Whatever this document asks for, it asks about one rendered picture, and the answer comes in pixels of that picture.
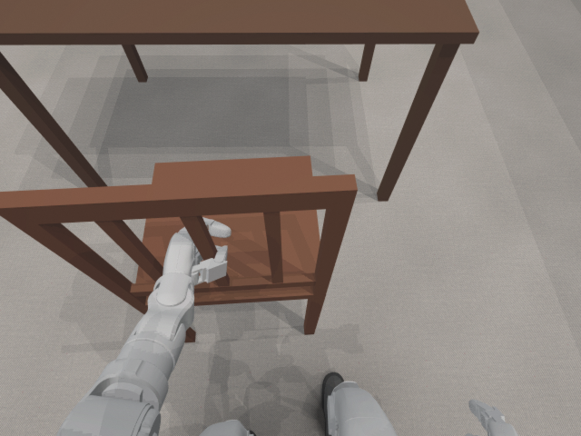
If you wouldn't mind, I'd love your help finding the chair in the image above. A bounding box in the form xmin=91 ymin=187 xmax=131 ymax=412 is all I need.
xmin=0 ymin=155 xmax=358 ymax=342

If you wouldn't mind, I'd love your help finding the robot left forearm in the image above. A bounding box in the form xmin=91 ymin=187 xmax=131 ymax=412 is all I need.
xmin=56 ymin=272 xmax=194 ymax=436

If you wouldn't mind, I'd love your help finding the robot right foot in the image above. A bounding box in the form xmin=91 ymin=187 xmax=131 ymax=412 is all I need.
xmin=322 ymin=372 xmax=344 ymax=436

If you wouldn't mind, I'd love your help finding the robot right shin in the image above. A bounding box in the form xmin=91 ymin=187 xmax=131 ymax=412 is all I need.
xmin=333 ymin=381 xmax=359 ymax=392

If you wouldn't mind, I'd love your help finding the left robot upper arm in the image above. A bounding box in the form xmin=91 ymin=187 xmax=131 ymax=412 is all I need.
xmin=62 ymin=395 xmax=161 ymax=436

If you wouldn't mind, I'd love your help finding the robot left hand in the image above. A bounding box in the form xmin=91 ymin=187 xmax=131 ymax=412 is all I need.
xmin=162 ymin=217 xmax=231 ymax=285

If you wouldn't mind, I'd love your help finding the robot right hand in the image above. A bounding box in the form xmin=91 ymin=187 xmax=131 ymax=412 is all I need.
xmin=465 ymin=400 xmax=518 ymax=436

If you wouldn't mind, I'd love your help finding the table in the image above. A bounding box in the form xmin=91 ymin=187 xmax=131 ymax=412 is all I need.
xmin=0 ymin=0 xmax=479 ymax=202

